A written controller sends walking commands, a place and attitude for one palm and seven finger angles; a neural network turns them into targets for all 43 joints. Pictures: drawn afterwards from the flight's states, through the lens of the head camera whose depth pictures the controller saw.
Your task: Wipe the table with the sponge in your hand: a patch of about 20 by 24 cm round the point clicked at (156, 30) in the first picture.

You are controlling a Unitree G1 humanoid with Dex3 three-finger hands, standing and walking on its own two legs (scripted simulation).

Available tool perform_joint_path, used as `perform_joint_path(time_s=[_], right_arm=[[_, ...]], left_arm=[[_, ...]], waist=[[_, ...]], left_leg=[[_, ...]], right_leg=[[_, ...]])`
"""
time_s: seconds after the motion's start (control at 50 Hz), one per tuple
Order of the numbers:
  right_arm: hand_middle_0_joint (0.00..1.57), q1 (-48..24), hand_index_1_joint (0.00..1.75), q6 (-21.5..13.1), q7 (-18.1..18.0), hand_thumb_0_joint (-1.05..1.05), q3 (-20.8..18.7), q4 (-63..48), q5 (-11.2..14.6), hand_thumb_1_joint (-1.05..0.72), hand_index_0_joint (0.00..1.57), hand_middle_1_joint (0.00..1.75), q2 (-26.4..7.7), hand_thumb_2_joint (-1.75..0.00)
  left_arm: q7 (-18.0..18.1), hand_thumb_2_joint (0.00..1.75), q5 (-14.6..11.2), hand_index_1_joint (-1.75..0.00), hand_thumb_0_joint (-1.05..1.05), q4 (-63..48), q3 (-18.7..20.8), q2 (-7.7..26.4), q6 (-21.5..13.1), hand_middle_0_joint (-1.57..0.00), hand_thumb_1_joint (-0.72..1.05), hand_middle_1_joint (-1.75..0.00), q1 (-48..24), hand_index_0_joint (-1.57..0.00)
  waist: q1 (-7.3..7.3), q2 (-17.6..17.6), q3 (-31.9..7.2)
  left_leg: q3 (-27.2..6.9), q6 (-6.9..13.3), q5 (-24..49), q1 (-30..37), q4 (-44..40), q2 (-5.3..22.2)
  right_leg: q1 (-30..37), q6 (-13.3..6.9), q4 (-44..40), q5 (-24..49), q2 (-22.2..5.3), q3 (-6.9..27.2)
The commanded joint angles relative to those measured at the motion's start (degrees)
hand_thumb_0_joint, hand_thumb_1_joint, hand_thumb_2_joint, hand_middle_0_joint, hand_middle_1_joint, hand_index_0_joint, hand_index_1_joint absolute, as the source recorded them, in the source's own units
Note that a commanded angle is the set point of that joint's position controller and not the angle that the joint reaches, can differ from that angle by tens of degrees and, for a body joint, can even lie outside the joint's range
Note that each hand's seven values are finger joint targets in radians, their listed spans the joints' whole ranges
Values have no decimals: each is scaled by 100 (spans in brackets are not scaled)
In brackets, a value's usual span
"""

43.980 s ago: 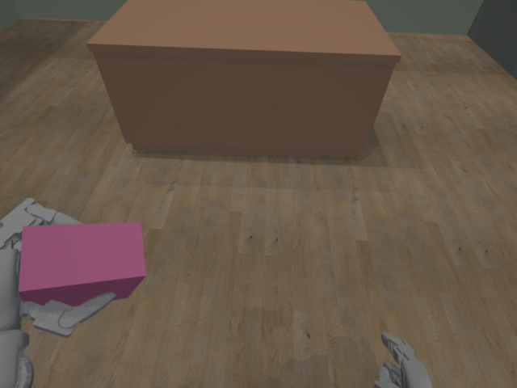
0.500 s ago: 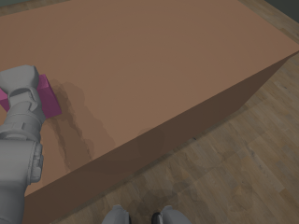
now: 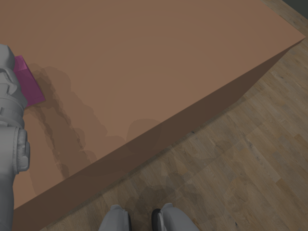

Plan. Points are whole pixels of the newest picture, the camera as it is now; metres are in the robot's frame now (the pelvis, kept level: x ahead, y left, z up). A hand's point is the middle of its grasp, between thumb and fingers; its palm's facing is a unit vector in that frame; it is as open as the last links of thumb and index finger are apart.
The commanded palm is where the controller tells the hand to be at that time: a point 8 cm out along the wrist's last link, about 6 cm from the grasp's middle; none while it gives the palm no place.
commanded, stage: slide back across to the first lane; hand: left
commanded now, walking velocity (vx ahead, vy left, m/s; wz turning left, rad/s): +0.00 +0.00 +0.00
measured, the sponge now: (12, 91) +0.49 +0.33 -0.01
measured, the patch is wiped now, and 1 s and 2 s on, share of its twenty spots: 0.85 0.85 0.90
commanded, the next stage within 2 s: wipe back along the first lane in 0.54 s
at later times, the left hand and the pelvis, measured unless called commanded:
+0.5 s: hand out of the picture +0.49 +0.39 +0.04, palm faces -0.19 -0.05 -0.98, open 10.4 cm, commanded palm +0.48 +0.37 +0.08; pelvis +0.04 +0.01 +0.02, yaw +0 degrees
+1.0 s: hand out of the picture +0.44 +0.39 +0.03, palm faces -0.14 -0.03 -0.99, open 10.4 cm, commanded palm +0.42 +0.36 +0.06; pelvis +0.04 +0.01 +0.03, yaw +1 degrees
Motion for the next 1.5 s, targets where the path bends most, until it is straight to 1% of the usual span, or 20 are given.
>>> perform_joint_path(time_s=[0.0, 0.14, 0.28, 0.36, 0.42, 0.48, 0.62, 0.72, 0.76, 0.92, 0.98, 1.08, 1.12, 1.18, 1.2, 1.26, 1.3, 1.34, 1.4, 1.48], right_arm=[[20, 931, 30, -35, -109, 0, -342, -286, -15, -90, 20, 30, -1123, -90], [20, 939, 30, 98, -87, 0, -336, -308, -21, -90, 20, 30, -1169, -90], [20, 899, 30, 147, -74, 0, -409, -254, 24, -90, 20, 30, -1184, -90], [20, 980, 30, 166, -92, 0, -489, -159, 0, -90, 20, 30, -1175, -90], [20, 992, 30, 221, -82, 0, -551, -113, -12, -90, 20, 30, -1166, -90], [20, 921, 30, 300, -49, 0, -579, -128, -33, -90, 20, 30, -1170, -90], [20, 739, 30, 437, 48, 0, -607, -147, -47, -90, 20, 30, -1211, -90], [20, 593, 30, 423, 107, 0, -647, -228, 9, -90, 20, 30, -1138, -90], [20, 521, 30, 428, 108, 0, -653, -233, 35, -90, 20, 30, -1137, -90], [20, 345, 30, 415, 52, 0, -630, -308, 84, -90, 20, 30, -1087, -90], [20, 263, 30, 420, 34, 0, -598, -337, 95, -90, 20, 30, -1104, -90], [20, 216, 30, 361, 5, 0, -591, -364, 118, -90, 20, 30, -1081, -90], [20, 211, 30, 343, -9, 0, -590, -381, 133, -90, 20, 30, -1064, -90], [20, 163, 30, 323, 3, 0, -580, -385, 139, -90, 20, 30, -1058, -90], [20, 150, 30, 317, 0, 0, -579, -369, 134, -90, 20, 30, -1075, -90], [20, 125, 30, 305, 19, 0, -606, -411, 159, -90, 20, 30, -1024, -90], [20, 45, 30, 310, 15, 0, -602, -437, 158, -90, 20, 30, -1044, -90], [20, -21, 30, 291, 22, 0, -608, -467, 183, -90, 20, 30, -998, -90], [20, -125, 30, 273, 16, 0, -600, -477, 204, -90, 20, 30, -1003, -90], [20, -288, 30, 267, 57, 0, -634, -574, 216, -90, 20, 30, -950, -90]], left_arm=[[78, 130, 181, -160, 0, -851, 151, 1832, 167, -120, 10, -160, -1579, -120], [32, 130, 273, -160, 0, -1305, 632, 2567, -43, -120, 10, -160, -1039, -120], [-64, 130, 31, -160, 0, -1332, 492, 2248, -186, -120, 10, -160, -648, -120], [-168, 130, 109, -160, 0, -1504, 388, 1999, -449, -120, 10, -160, -449, -120], [-176, 130, 115, -160, 0, -1731, 422, 1900, -619, -120, 10, -160, -327, -120], [-132, 130, 46, -160, 0, -1780, 565, 1864, -707, -120, 10, -160, 144, -120], [41, 130, 86, -160, 0, -2021, 962, 2143, -731, -120, 10, -160, 613, -120], [47, 130, -52, -160, 0, -2118, 631, 1482, -646, -120, 10, -160, 1156, -120], [23, 130, -121, -160, 0, -2018, 496, 1280, -588, -120, 10, -160, 1270, -120], [-27, 130, -149, -160, 0, -2043, 275, 921, -672, -120, 10, -160, 1551, -120], [13, 130, -154, -160, 0, -1805, 232, 892, -681, -120, 10, -160, 1528, -120], [127, 130, -176, -160, 0, -1762, 223, 829, -693, -120, 10, -160, 1525, -120], [133, 130, -243, -160, 0, -1868, 164, 743, -715, -120, 10, -160, 1494, -120], [153, 130, -248, -160, 0, -1785, 104, 672, -664, -120, 10, -160, 1624, -120], [159, 130, -271, -160, 0, -1851, 301, 826, -676, -120, 10, -160, 1674, -120], [163, 130, -350, -160, 0, -1961, 84, 448, -631, -120, 10, -160, 2007, -120], [163, 130, -461, -160, 0, -2041, 287, 563, -590, -120, 10, -160, 2309, -120], [156, 130, -528, -160, 0, -2226, -103, 119, -523, -120, 10, -160, 2261, -120], [148, 130, -575, -160, 0, -2338, 24, 161, -408, -120, 10, -160, 2533, -120], [118, 130, -658, -160, 0, -2692, -367, -465, -246, -120, 10, -160, 3122, -120]], waist=[[132, 502, -2424], [409, 611, -2504], [356, 408, -2162], [362, 625, -2239], [419, 844, -2335], [525, 690, -2323], [733, 715, -2530], [770, 605, -2483], [691, 295, -2174], [737, 315, -1836], [673, 67, -1374], [722, 88, -1440], [721, 105, -1654], [719, 81, -1475], [817, 103, -1588], [805, 53, -1686], [922, 34, -1752], [804, 106, -1572], [901, 51, -1549], [888, -44, -1433]], left_leg=[[-369, -80, 1219, 2211, -786, 9], [-354, -82, 1665, 2515, -915, -16], [-342, -85, 1874, 2769, -1118, -9], [-397, -131, 2643, 3299, -1071, 41], [-462, -218, 3372, 3712, -997, 87], [-447, -250, 3838, 3737, -932, 98], [-518, -317, 4735, 3955, -854, 109], [-479, -285, 4606, 3984, -935, 105], [-435, -239, 4157, 3781, -1011, 91], [-442, -216, 3338, 3662, -1223, 47], [-385, -176, 2350, 3184, -1330, -6], [-404, -167, 1876, 3119, -1400, -4], [-385, -161, 2013, 3187, -1379, -17], [-344, -153, 1803, 3037, -1394, -15], [-394, -160, 1981, 3113, -1399, 15], [-378, -173, 2154, 3216, -1383, 2], [-394, -175, 2307, 3229, -1404, 29], [-411, -195, 2290, 3365, -1440, 47], [-466, -213, 2505, 3452, -1517, 81], [-536, -246, 2766, 3701, -1529, 122]], right_leg=[[1137, -133, -688, 610, 69, 199], [1566, -142, -782, 955, 57, 211], [1799, -121, -1028, 1198, 49, 221], [1644, -163, -1014, 1566, 68, 194], [1500, -182, -982, 1766, 72, 178], [1639, -185, -946, 2010, 78, 172], [1887, -176, -825, 2425, 27, 165], [2059, -160, -910, 2484, 15, 167], [2104, -145, -1017, 2360, 19, 163], [1989, -205, -1090, 1816, 6, 164], [1874, -225, -1133, 1366, 9, 141], [1785, -247, -1124, 969, 4, 145], [1877, -236, -1110, 1122, -5, 181], [1864, -234, -1124, 988, -1, 158], [1911, -265, -1084, 1062, -11, 172], [1965, -230, -1100, 1202, 4, 154], [2116, -252, -1091, 1289, -7, 168], [1959, -221, -1119, 1163, 3, 101], [2047, -246, -1163, 1249, -13, 122], [2025, -214, -1212, 1204, -1, 63]])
